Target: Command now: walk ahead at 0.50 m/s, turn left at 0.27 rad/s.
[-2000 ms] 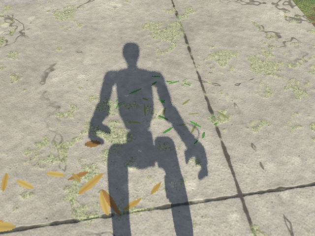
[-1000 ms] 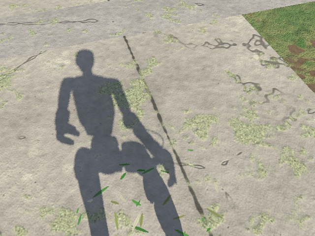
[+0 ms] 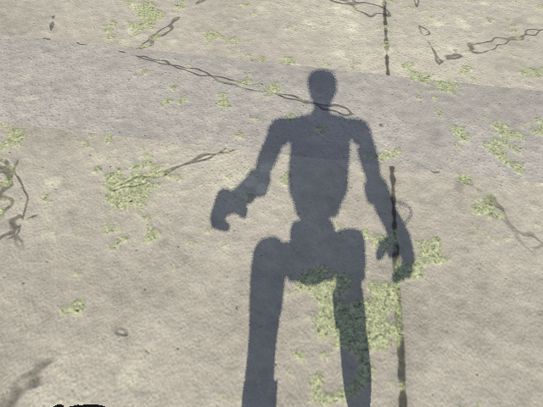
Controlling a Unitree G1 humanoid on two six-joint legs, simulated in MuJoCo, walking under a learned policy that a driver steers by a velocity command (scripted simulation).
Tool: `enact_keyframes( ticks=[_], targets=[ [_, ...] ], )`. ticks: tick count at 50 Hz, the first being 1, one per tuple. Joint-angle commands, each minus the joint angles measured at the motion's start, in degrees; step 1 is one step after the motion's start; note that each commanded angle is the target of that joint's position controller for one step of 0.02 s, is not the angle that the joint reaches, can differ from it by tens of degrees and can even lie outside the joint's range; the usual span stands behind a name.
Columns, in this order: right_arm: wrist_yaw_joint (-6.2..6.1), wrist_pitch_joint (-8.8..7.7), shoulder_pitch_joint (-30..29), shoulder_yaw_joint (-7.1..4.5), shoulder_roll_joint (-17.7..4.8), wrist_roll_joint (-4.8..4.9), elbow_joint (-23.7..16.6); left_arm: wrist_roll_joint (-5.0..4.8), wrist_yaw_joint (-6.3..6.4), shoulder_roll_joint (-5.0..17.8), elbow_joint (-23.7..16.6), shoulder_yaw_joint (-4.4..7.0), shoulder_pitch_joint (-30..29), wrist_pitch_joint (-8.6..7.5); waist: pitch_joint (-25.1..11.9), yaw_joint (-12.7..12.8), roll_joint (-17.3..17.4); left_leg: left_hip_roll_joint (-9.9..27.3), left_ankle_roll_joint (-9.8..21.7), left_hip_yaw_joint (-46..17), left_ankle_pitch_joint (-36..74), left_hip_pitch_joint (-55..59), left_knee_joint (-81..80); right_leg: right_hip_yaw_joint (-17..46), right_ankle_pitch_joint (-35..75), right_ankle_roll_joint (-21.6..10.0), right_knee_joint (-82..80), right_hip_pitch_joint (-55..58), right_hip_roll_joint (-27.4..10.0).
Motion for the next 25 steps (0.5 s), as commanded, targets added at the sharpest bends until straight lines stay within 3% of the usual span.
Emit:
enact_keyframes(
  ticks=[1,4,7,8,9,10,11,12,13,14,15,16,19,21,25],
  targets=[
    [-0.39,-0.78,2.05,-2.20,-9.54,0.15,-1.92,-0.69,-0.74,2.77,-4.29,0.06,-5.81,-0.94,-0.65,-1.78,7.05,13.05,7.34,-6.49,9.81,-4.54,-6.09,-2.93,8.55,-0.37,-7.14,7.77,3.01],
    [-0.49,-0.41,4.16,-2.20,-9.54,0.32,-0.46,-0.69,-1.53,4.31,-5.53,0.30,-8.04,-1.52,0.61,-2.21,6.96,16.56,7.08,-9.50,11.53,3.27,-2.57,-2.07,3.82,-2.53,-10.79,4.11,3.30],
    [-0.89,0.30,3.71,-2.52,-10.35,0.12,0.03,-0.69,-1.89,5.95,-4.97,0.86,-4.09,-2.04,-0.35,0.58,8.50,18.34,5.49,-10.68,22.68,8.14,2.37,-3.19,-3.41,-5.34,-12.60,7.94,4.58],
    [-0.92,0.52,2.55,-2.34,-10.11,0.12,-0.28,-0.54,-1.73,7.17,-3.36,1.62,1.39,-2.19,-3.45,3.70,8.14,16.18,4.39,-8.89,31.85,7.93,8.17,-4.88,-2.91,-6.85,-14.46,15.65,6.21],
    [-0.81,0.57,1.94,-1.57,-8.48,-0.28,-1.03,0.08,-1.50,9.49,-1.35,2.53,9.86,-2.29,-10.58,7.46,6.50,13.02,2.83,-6.34,32.30,3.32,19.26,-2.09,-0.39,-9.59,-12.27,29.51,3.01],
    [-0.65,0.01,7.16,-0.33,-4.84,-0.63,-2.02,0.83,-1.31,14.03,-0.22,3.69,18.15,-2.21,-20.00,7.81,-3.41,5.83,-0.91,-2.39,14.90,-14.36,39.02,16.10,-3.23,-16.78,-11.49,51.64,-9.06],
    [-0.40,-0.88,10.97,0.40,-3.10,0.22,-1.33,-0.27,-1.97,13.03,1.96,3.64,21.75,-1.60,-23.40,7.35,-15.41,0.39,-3.04,-2.76,-21.23,-28.90,51.75,36.70,-16.40,-21.59,-20.19,60.29,-15.91],
    [-0.16,-1.31,5.47,-0.67,-8.48,1.08,-1.89,-1.55,-1.94,8.52,1.55,2.29,19.62,-1.40,-15.68,8.82,-8.47,4.03,-2.55,-5.15,-19.97,-35.57,56.60,34.87,-26.96,-18.99,-22.60,55.76,-14.53],
    [-0.07,-1.60,0.01,-0.93,-9.52,1.30,-3.41,-1.28,-1.67,6.90,0.63,1.69,14.91,-0.93,-8.34,8.24,-4.05,7.01,-2.24,-2.61,-14.32,-37.27,55.73,27.30,-25.90,-16.76,-24.07,47.53,-12.59],
    [-0.12,-1.77,-2.90,-0.90,-9.08,0.63,-4.08,-0.56,-1.58,6.05,0.05,1.22,11.58,-0.55,-3.98,6.95,-1.09,9.23,-2.38,-0.78,-10.03,-35.77,52.69,21.73,-20.22,-16.08,-25.78,39.71,-10.39],
    [-0.10,-1.66,-3.16,-1.16,-8.48,0.06,-4.11,0.07,-1.62,4.86,-0.21,0.73,9.78,-0.56,-2.00,5.34,-1.18,11.05,-2.60,-0.51,-7.13,-33.41,49.49,17.91,-14.93,-15.67,-27.26,34.71,-8.48],
    [-0.06,-1.39,-1.88,-1.16,-7.51,0.02,-3.87,0.43,-1.62,4.35,-0.12,0.45,9.13,-0.68,-2.24,3.99,-2.57,12.11,-2.86,-0.37,-5.54,-30.44,47.66,15.35,-11.24,-15.48,-28.47,31.94,-7.20],
    [-0.25,-0.64,-1.82,-0.69,-5.21,-0.21,-3.93,-0.31,-1.40,5.68,1.00,0.70,9.87,-1.10,-1.98,3.02,-2.95,13.25,-4.45,1.29,-2.75,-29.96,41.82,9.46,-2.60,-16.56,-31.20,29.25,-6.14],
    [-0.32,-0.65,-5.56,-0.38,-4.66,-0.50,-5.14,-0.46,-0.90,7.15,1.79,1.11,11.04,-0.89,-1.23,3.74,-1.71,13.66,-5.60,1.91,2.81,-32.01,35.36,6.59,1.77,-16.63,-32.26,29.76,-5.84],
    [0.38,-1.30,-12.86,0.41,-2.98,-0.29,-6.70,-1.13,-0.31,7.93,3.38,1.19,14.06,-0.17,-0.22,6.19,-1.35,11.78,-5.92,4.07,15.14,-28.45,20.69,0.43,3.89,-14.26,-32.53,29.97,-2.97]
  ],
)
Keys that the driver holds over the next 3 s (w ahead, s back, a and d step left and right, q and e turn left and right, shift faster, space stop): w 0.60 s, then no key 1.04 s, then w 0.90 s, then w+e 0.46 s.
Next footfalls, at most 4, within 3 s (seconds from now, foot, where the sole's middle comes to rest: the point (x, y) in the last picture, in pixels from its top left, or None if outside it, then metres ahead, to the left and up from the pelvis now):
0.18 right None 0.29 -0.15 -0.78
0.70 left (218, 360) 0.59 0.10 -0.78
1.06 right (315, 350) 0.60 -0.15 -0.78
2.36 left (217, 230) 0.99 0.11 -0.78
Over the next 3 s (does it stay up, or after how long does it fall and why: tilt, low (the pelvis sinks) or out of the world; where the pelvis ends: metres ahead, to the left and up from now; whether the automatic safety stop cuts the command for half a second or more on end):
stays up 1.18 -0.04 -0.03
